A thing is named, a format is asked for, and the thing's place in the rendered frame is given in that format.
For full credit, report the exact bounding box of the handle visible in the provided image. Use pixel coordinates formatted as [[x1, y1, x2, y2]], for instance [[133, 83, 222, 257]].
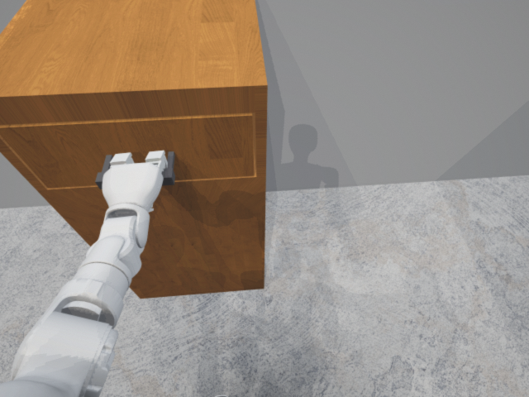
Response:
[[95, 151, 175, 189]]

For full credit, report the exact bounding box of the left robot forearm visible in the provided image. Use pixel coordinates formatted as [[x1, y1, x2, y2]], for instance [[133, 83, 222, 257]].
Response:
[[11, 203, 150, 380]]

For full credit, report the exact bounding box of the cabinet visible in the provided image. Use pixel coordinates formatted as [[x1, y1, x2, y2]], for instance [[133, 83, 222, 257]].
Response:
[[0, 0, 268, 299]]

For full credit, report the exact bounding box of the left robot hand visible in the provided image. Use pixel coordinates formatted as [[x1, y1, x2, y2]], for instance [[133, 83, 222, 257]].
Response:
[[102, 151, 168, 213]]

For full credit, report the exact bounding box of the robot left upper arm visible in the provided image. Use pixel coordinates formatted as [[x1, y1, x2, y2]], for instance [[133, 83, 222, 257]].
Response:
[[0, 311, 119, 397]]

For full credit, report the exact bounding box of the drawer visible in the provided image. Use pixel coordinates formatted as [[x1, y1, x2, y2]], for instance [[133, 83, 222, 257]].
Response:
[[0, 113, 254, 189]]

